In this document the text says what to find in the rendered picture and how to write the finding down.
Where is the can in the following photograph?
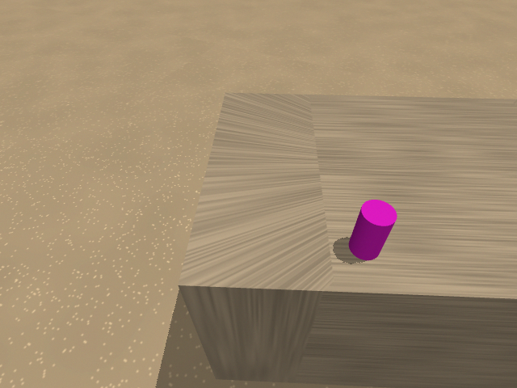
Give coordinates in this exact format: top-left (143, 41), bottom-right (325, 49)
top-left (349, 200), bottom-right (397, 260)

